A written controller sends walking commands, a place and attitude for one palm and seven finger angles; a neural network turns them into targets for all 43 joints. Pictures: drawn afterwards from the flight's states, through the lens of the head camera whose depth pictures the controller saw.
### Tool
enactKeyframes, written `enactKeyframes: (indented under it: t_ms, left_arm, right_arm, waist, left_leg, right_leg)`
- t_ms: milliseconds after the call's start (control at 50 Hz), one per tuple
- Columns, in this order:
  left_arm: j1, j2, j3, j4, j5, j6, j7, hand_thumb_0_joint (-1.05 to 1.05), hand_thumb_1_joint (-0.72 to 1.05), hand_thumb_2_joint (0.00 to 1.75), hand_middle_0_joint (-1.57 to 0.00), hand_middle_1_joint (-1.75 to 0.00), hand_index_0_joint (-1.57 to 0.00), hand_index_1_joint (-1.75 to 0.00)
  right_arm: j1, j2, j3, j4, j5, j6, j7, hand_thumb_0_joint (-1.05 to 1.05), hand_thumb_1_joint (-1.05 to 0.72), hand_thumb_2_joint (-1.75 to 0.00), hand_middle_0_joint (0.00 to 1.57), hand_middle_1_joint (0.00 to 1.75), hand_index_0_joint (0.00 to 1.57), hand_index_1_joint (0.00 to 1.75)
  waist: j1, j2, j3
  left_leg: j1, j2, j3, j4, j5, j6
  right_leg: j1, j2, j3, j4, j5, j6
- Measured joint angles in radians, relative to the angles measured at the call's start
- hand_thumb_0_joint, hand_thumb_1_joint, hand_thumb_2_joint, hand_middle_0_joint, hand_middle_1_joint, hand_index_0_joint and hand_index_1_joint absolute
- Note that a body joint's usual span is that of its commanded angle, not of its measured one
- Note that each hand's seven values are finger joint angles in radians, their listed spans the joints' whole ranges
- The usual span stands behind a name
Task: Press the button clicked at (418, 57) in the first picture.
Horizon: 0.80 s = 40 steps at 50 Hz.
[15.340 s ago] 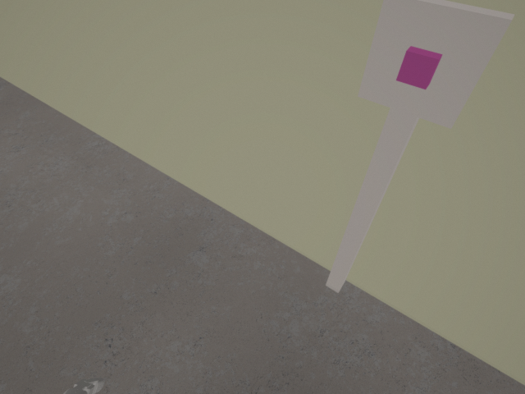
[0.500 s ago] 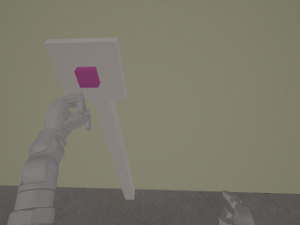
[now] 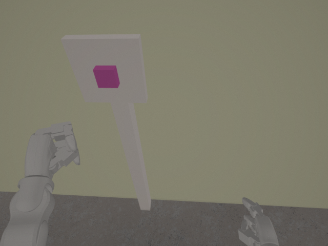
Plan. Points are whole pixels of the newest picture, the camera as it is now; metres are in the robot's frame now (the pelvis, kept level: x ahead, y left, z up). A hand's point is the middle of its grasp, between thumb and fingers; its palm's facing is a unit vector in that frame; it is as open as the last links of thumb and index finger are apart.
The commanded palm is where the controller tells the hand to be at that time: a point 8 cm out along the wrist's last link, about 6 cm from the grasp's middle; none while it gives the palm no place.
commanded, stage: draw the hand back to the body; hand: left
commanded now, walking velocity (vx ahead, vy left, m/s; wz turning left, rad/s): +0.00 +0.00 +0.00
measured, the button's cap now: (107, 76) +0.48 +0.21 +0.20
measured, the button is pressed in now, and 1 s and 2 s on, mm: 0 0 0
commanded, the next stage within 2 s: step back with the hand held close in 0.82 s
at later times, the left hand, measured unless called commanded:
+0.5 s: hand (45, 169) +0.21 +0.25 +0.16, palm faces +0.37 -0.86 -0.35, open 3.1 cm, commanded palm +0.15 +0.30 +0.17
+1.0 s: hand (43, 169) +0.20 +0.26 +0.16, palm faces +0.41 -0.83 -0.38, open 3.1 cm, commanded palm +0.15 +0.29 +0.17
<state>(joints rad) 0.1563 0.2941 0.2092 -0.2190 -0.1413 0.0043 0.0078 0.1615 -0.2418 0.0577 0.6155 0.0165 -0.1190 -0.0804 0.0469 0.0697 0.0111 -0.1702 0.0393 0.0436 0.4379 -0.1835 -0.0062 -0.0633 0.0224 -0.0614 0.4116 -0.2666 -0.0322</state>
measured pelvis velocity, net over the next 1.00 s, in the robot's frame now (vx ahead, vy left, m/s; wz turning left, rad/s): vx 0.02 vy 0.01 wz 0.00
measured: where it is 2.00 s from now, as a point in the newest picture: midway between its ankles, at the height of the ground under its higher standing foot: outside the picture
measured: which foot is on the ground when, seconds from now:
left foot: down 0.00-1.00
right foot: down 0.00-1.00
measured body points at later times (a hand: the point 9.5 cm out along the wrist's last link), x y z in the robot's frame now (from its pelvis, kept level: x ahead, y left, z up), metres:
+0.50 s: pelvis +0.02 +0.02 +0.00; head -0.01 +0.01 +0.45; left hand +0.18 +0.30 +0.18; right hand +0.21 -0.19 -0.08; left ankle +0.04 +0.13 -0.74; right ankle -0.02 -0.09 -0.74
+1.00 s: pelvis +0.02 +0.01 +0.00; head +0.00 -0.01 +0.45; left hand +0.18 +0.30 +0.18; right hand +0.22 -0.20 -0.08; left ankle +0.04 +0.12 -0.74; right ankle -0.02 -0.10 -0.74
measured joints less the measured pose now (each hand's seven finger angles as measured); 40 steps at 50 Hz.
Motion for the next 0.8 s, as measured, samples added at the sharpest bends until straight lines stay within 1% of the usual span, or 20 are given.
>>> enactKeyframes:
  t_ms: [40,80,140,220,380,580,700,800]
  left_arm:
    - [0.03,-0.004,-0.013,-0.017,0.023,-0.04,0.03,0.02,0.89,0.9,-1.3,-1.5,-1.3,-1.49]
    - [0.055,-0.006,-0.015,-0.028,0.04,-0.068,0.051,0.01,0.89,0.9,-1.31,-1.5,-1.3,-1.49]
    - [0.093,-0.005,-0.011,-0.049,0.055,-0.092,0.072,0.01,0.89,0.9,-1.31,-1.5,-1.31,-1.49]
    - [0.151,-0.003,-0.001,-0.083,0.064,-0.11,0.083,0.01,0.89,0.9,-1.31,-1.5,-1.31,-1.49]
    - [0.271,0.009,0.022,-0.172,0.073,-0.119,0.086,0.01,0.89,0.9,-1.31,-1.5,-1.31,-1.49]
    - [0.385,0.025,0.062,-0.248,0.073,-0.111,0.089,0.01,0.89,0.9,-1.31,-1.5,-1.31,-1.49]
    - [0.378,0.016,0.058,-0.25,0.078,-0.1,0.098,0.01,0.89,0.9,-1.31,-1.5,-1.31,-1.49]
    - [0.364,0.012,0.053,-0.25,0.078,-0.095,0.101,0.01,0.89,0.9,-1.31,-1.5,-1.31,-1.49]
  right_arm:
    - [0.003,0.007,0.0,0.012,-0.008,0.01,0.002,0.02,-0.91,-0.9,0.21,0.3,0.21,0.3]
    - [0.006,0.012,-0.001,0.025,-0.013,0.02,0.004,0.02,-0.91,-0.9,0.21,0.3,0.21,0.3]
    - [0.014,0.019,-0.003,0.041,-0.019,0.034,0.007,0.02,-0.91,-0.9,0.21,0.3,0.21,0.3]
    - [0.023,0.023,-0.007,0.049,-0.022,0.048,0.012,0.02,-0.91,-0.9,0.21,0.3,0.21,0.3]
    - [0.029,0.02,-0.021,0.031,-0.025,0.06,0.02,0.02,-0.91,-0.9,0.21,0.3,0.21,0.3]
    - [0.024,0.016,-0.03,-0.003,-0.023,0.058,0.018,0.02,-0.91,-0.9,0.21,0.3,0.21,0.3]
    - [0.02,0.016,-0.026,-0.003,-0.026,0.053,0.013,0.02,-0.91,-0.9,0.21,0.3,0.21,0.3]
    - [0.018,0.023,-0.02,0.0,-0.029,0.052,0.013,0.02,-0.91,-0.9,0.21,0.3,0.21,0.3]
  waist:
    - [0.008,-0.003,0.013]
    - [0.014,-0.004,0.022]
    - [0.019,-0.005,0.029]
    - [0.017,-0.003,0.028]
    - [0.013,-0.008,0.015]
    - [0.028,-0.013,0.002]
    - [0.04,-0.012,0.006]
    - [0.04,-0.012,0.006]
  left_leg:
    - [0.012,-0.003,0.002,-0.019,0.009,0.003]
    - [0.024,-0.006,0.005,-0.032,0.015,0.006]
    - [0.039,-0.01,0.01,-0.044,0.016,0.011]
    - [0.054,-0.017,0.017,-0.05,0.009,0.017]
    - [0.063,-0.025,0.028,-0.04,-0.011,0.027]
    - [0.055,-0.028,0.027,-0.021,-0.03,0.03]
    - [0.053,-0.028,0.017,-0.016,-0.032,0.028]
    - [0.054,-0.027,0.015,-0.019,-0.031,0.025]
  right_leg:
    - [0.013,-0.002,0.002,-0.021,0.011,0.003]
    - [0.026,-0.004,0.004,-0.038,0.019,0.006]
    - [0.041,-0.009,0.009,-0.054,0.025,0.011]
    - [0.057,-0.015,0.015,-0.065,0.024,0.019]
    - [0.066,-0.026,0.026,-0.063,0.011,0.03]
    - [0.066,-0.028,0.025,-0.058,-0.001,0.034]
    - [0.07,-0.028,0.016,-0.059,-0.003,0.032]
    - [0.07,-0.026,0.013,-0.059,-0.004,0.029]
